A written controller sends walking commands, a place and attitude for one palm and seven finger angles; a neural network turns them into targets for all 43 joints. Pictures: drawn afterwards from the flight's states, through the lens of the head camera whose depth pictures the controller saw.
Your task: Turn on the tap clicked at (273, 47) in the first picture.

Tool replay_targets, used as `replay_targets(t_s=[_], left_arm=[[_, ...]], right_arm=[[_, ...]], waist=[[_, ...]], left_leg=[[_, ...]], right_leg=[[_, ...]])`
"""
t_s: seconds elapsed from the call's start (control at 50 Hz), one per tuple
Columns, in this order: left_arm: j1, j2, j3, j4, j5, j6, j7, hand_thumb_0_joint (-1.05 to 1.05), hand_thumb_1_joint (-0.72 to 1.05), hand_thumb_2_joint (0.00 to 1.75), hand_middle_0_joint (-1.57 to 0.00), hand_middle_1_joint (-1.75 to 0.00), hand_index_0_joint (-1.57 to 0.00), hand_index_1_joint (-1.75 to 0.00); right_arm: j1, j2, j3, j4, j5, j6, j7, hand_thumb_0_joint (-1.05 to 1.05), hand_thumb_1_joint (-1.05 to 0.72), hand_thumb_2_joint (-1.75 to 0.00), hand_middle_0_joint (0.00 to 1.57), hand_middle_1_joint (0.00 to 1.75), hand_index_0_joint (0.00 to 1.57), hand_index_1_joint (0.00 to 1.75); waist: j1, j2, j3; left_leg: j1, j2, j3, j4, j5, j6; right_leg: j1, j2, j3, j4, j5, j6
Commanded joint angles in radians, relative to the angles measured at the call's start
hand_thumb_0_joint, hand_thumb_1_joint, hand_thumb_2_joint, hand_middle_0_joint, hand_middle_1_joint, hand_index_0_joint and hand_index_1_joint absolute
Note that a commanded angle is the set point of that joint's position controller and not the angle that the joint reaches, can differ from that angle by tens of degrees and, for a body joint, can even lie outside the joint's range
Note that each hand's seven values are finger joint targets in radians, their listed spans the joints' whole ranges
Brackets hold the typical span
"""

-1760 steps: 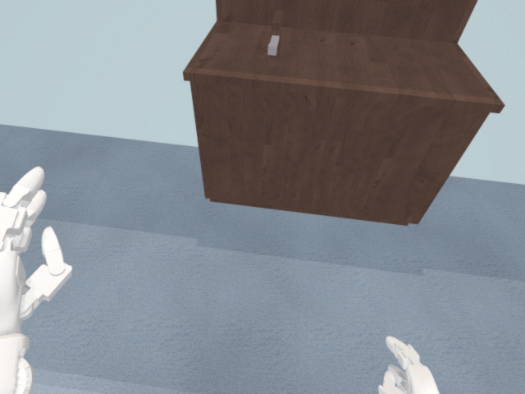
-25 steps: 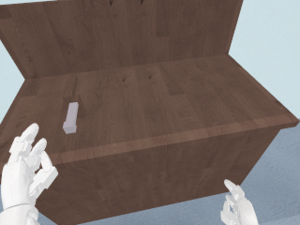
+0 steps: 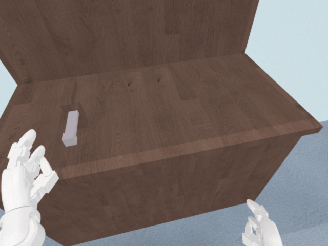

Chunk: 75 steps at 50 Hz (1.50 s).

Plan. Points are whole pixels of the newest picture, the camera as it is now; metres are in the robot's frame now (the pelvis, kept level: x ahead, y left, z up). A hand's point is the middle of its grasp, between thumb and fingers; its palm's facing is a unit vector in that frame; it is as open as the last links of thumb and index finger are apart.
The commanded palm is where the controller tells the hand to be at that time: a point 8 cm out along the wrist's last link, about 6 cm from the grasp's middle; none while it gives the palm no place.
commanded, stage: reach beside the lever's end, fingers flat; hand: left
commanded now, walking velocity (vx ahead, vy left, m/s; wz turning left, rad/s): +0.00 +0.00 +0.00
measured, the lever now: (69, 139) +0.35 +0.30 +0.07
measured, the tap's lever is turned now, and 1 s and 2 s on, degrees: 0 0 0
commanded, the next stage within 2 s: push the lever round in 1.70 s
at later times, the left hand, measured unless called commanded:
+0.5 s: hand (52, 163) +0.25 +0.28 +0.11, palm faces +0.52 -0.85 -0.09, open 7.6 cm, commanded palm +0.21 +0.32 +0.11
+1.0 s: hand (54, 151) +0.29 +0.31 +0.09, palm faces +0.53 -0.85 -0.07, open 7.7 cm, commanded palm +0.25 +0.35 +0.09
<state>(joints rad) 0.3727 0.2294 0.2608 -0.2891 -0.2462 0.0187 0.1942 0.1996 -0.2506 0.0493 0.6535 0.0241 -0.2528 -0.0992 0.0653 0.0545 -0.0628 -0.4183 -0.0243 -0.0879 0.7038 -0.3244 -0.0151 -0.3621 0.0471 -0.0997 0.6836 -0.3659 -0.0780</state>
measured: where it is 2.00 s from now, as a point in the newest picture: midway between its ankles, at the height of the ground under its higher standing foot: outside the picture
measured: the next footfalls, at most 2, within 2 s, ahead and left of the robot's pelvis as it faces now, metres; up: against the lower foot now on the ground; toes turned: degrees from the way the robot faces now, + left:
none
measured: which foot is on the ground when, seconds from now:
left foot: down 0.00-1.00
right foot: down 0.00-1.00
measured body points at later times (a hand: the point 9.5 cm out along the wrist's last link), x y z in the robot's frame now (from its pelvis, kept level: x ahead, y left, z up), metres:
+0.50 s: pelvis +0.00 +0.02 +0.00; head +0.01 +0.01 +0.45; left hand +0.22 +0.33 +0.11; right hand +0.19 -0.21 -0.08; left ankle +0.03 +0.13 -0.72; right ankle +0.00 -0.07 -0.72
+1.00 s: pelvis +0.00 +0.03 +0.00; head +0.02 +0.03 +0.45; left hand +0.26 +0.36 +0.09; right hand +0.17 -0.21 -0.09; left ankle +0.03 +0.13 -0.72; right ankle +0.00 -0.07 -0.72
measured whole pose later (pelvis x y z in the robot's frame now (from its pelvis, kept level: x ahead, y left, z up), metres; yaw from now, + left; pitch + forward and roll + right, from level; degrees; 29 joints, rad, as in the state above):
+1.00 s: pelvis +0.00 +0.03 +0.00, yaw -1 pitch +5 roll -2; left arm 0.00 0.26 0.34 0.17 -0.19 -0.13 0.18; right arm 0.19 -0.26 0.03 0.68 0.01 -0.19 -0.09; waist 0.03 0.04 -0.06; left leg -0.51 -0.04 -0.06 0.75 -0.33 0.03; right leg -0.45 0.03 -0.08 0.70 -0.35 -0.04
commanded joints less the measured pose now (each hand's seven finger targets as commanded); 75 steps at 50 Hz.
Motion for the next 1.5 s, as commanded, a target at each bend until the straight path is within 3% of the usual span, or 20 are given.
replay_targets(t_s=[0.0,0.1,0.18,0.2,0.28,0.46,0.58,0.6,0.78,0.8,0.88,0.94,0.98,1.04,1.08,1.18,1.28,1.38,1.42,1.48], left_arm=[[-0.145,0.173,0.115,-0.193,0.013,-0.088,0.009,0.00,0.90,0.90,-0.19,-0.29,-0.19,-0.29],[-0.210,0.177,0.109,-0.153,0.021,-0.101,-0.001,0.00,0.90,0.90,-0.19,-0.27,-0.19,-0.27],[-0.194,0.200,0.143,-0.098,0.020,-0.109,-0.006,0.00,0.90,0.90,-0.19,-0.26,-0.19,-0.26],[-0.233,0.170,0.106,-0.116,0.021,-0.115,-0.008,0.00,0.90,0.90,-0.19,-0.26,-0.19,-0.26],[-0.236,0.205,0.151,-0.071,0.026,-0.121,-0.003,0.00,0.90,0.90,-0.18,-0.25,-0.18,-0.25],[-0.309,0.158,0.088,-0.030,0.045,-0.155,0.006,0.00,0.90,0.90,-0.18,-0.23,-0.18,-0.23],[-0.321,0.212,0.152,0.022,0.057,-0.158,0.025,0.00,0.90,0.90,-0.17,-0.21,-0.17,-0.21],[-0.353,0.181,0.118,0.027,0.055,-0.161,0.020,0.00,0.90,0.90,-0.17,-0.21,-0.17,-0.21],[-0.477,0.238,0.162,0.154,0.056,-0.202,-0.014,0.00,0.90,0.90,-0.16,-0.19,-0.16,-0.19],[-0.514,0.203,0.121,0.167,0.054,-0.204,-0.020,0.00,0.90,0.90,-0.16,-0.18,-0.16,-0.18],[-0.579,0.260,0.171,0.239,0.058,-0.212,-0.019,0.00,0.90,0.90,-0.16,-0.17,-0.16,-0.17],[-0.600,0.214,0.121,0.233,0.064,-0.227,-0.016,0.00,0.90,0.90,-0.16,-0.17,-0.16,-0.17],[-0.566,0.253,0.170,0.269,0.073,-0.230,-0.004,0.00,0.90,0.90,-0.15,-0.16,-0.15,-0.16],[-0.604,0.231,0.146,0.291,0.071,-0.235,-0.001,0.00,0.90,0.90,-0.15,-0.15,-0.15,-0.15],[-0.603,0.303,0.217,0.324,0.081,-0.238,0.008,0.00,0.90,0.90,-0.15,-0.15,-0.15,-0.15],[-0.683,0.291,0.193,0.336,0.089,-0.269,0.001,0.00,0.90,0.90,-0.15,-0.15,-0.15,-0.15],[-0.724,0.310,0.206,0.433,0.082,-0.278,-0.023,0.00,0.90,0.90,-0.15,-0.15,-0.15,-0.15],[-0.655,0.319,0.225,0.394,0.079,-0.289,-0.036,0.00,0.90,0.90,-0.15,-0.15,-0.15,-0.15],[-0.611,0.279,0.205,0.372,0.070,-0.295,-0.036,0.00,0.90,0.90,-0.15,-0.15,-0.15,-0.15],[-0.572,0.310,0.247,0.402,0.066,-0.289,-0.034,0.00,0.90,0.90,-0.15,-0.15,-0.15,-0.15]], right_arm=[[-0.128,-0.102,-0.045,-0.155,-0.002,-0.055,-0.008,0.00,-0.90,-0.90,0.20,0.30,0.20,0.30],[-0.127,-0.105,-0.045,-0.145,-0.002,-0.051,-0.009,0.00,-0.90,-0.90,0.20,0.30,0.20,0.30],[-0.126,-0.110,-0.050,-0.140,-0.001,-0.047,-0.009,0.00,-0.90,-0.90,0.20,0.30,0.20,0.30],[-0.124,-0.110,-0.049,-0.145,-0.004,-0.045,-0.007,0.00,-0.90,-0.90,0.20,0.30,0.20,0.30],[-0.124,-0.112,-0.053,-0.138,-0.003,-0.035,-0.004,0.00,-0.90,-0.90,0.20,0.30,0.20,0.30],[-0.116,-0.116,-0.055,-0.140,-0.011,-0.026,0.006,0.00,-0.90,-0.90,0.20,0.30,0.20,0.30],[-0.120,-0.119,-0.059,-0.135,-0.014,-0.002,0.006,0.00,-0.90,-0.90,0.20,0.30,0.20,0.30],[-0.118,-0.114,-0.057,-0.136,-0.014,0.003,0.008,0.00,-0.90,-0.90,0.20,0.30,0.20,0.30],[-0.108,-0.126,-0.062,-0.111,-0.011,0.012,0.001,0.00,-0.90,-0.90,0.20,0.30,0.20,0.30],[-0.103,-0.124,-0.058,-0.113,-0.012,0.012,0.003,0.00,-0.90,-0.90,0.20,0.30,0.20,0.30],[-0.098,-0.135,-0.062,-0.102,-0.007,0.013,-0.003,0.00,-0.90,-0.90,0.20,0.30,0.20,0.30],[-0.087,-0.132,-0.065,-0.111,-0.014,0.013,0.005,0.00,-0.90,-0.90,0.20,0.30,0.20,0.30],[-0.077,-0.137,-0.070,-0.107,-0.016,0.020,0.008,0.00,-0.90,-0.90,0.20,0.30,0.20,0.30],[-0.076,-0.136,-0.070,-0.113,-0.016,0.033,0.012,0.00,-0.90,-0.90,0.20,0.30,0.20,0.30],[-0.066,-0.139,-0.072,-0.104,-0.018,0.046,0.010,0.00,-0.90,-0.90,0.20,0.30,0.20,0.30],[-0.055,-0.137,-0.074,-0.102,-0.018,0.057,0.012,0.00,-0.90,-0.90,0.20,0.30,0.20,0.30],[-0.031,-0.149,-0.077,-0.088,-0.016,0.069,0.010,0.00,-0.90,-0.90,0.20,0.30,0.20,0.30],[-0.017,-0.145,-0.085,-0.106,-0.016,0.076,0.019,0.00,-0.90,-0.90,0.20,0.30,0.20,0.30],[-0.010,-0.142,-0.090,-0.113,-0.019,0.075,0.027,0.00,-0.90,-0.90,0.20,0.30,0.20,0.30],[-0.016,-0.146,-0.090,-0.109,-0.015,0.085,0.027,0.00,-0.90,-0.90,0.20,0.30,0.20,0.30]], waist=[[-0.003,-0.044,-0.122],[-0.016,0.015,-0.118],[-0.008,-0.038,-0.129],[-0.017,-0.019,-0.146],[-0.008,-0.016,-0.142],[-0.025,-0.019,-0.148],[-0.011,-0.017,-0.172],[-0.023,-0.002,-0.174],[-0.032,0.033,-0.191],[-0.047,0.016,-0.181],[-0.044,0.003,-0.179],[-0.046,0.029,-0.214],[-0.028,0.009,-0.227],[-0.043,0.005,-0.217],[-0.029,0.010,-0.221],[-0.046,0.058,-0.248],[-0.063,0.000,-0.235],[-0.037,0.056,-0.296],[-0.039,0.017,-0.307],[-0.036,0.003,-0.254]], left_leg=[[0.049,-0.010,0.029,-0.073,0.129,0.049],[0.064,-0.009,0.028,-0.077,0.138,0.047],[0.058,-0.006,0.024,-0.083,0.155,0.047],[0.068,-0.010,0.025,-0.081,0.162,0.047],[0.063,-0.005,0.022,-0.087,0.170,0.043],[0.076,0.004,0.005,-0.090,0.167,0.031],[0.062,0.003,0.007,-0.091,0.171,0.028],[0.064,0.000,0.009,-0.088,0.169,0.026],[0.052,0.001,0.005,-0.076,0.149,0.030],[0.051,0.000,0.001,-0.076,0.138,0.030],[0.033,0.002,-0.006,-0.081,0.097,0.031],[0.055,0.001,-0.008,-0.073,0.130,0.024],[0.044,0.003,-0.010,-0.074,0.153,0.020],[0.031,0.003,0.000,-0.063,0.147,0.026],[0.013,0.004,0.000,-0.061,0.155,0.026],[0.026,0.005,0.003,-0.044,0.168,0.028],[-0.007,0.005,0.003,-0.032,0.140,0.036],[0.025,0.006,0.008,-0.020,0.245,0.029],[0.037,0.010,0.007,-0.014,0.287,0.025],[-0.007,0.009,0.011,-0.016,0.256,0.031]], right_leg=[[0.042,-0.068,0.090,-0.152,0.208,0.070],[0.027,-0.065,0.083,-0.144,0.211,0.063],[0.039,-0.059,0.076,-0.140,0.230,0.062],[0.038,-0.060,0.075,-0.132,0.240,0.062],[0.038,-0.055,0.069,-0.129,0.239,0.057],[0.001,-0.045,0.054,-0.110,0.203,0.050],[0.012,-0.040,0.055,-0.103,0.201,0.048],[0.005,-0.043,0.055,-0.101,0.200,0.048],[-0.018,-0.034,0.062,-0.095,0.179,0.045],[-0.032,-0.035,0.059,-0.093,0.174,0.047],[-0.044,-0.032,0.061,-0.094,0.138,0.046],[-0.043,-0.031,0.056,-0.080,0.163,0.044],[-0.030,-0.027,0.053,-0.072,0.174,0.043],[-0.044,-0.028,0.057,-0.072,0.179,0.048],[-0.033,-0.027,0.059,-0.066,0.184,0.046],[-0.051,-0.025,0.065,-0.053,0.194,0.044],[-0.070,-0.022,0.067,-0.052,0.186,0.048],[-0.027,-0.021,0.067,-0.036,0.268,0.044],[-0.022,-0.017,0.059,-0.032,0.299,0.047],[-0.030,-0.019,0.062,-0.035,0.286,0.049]])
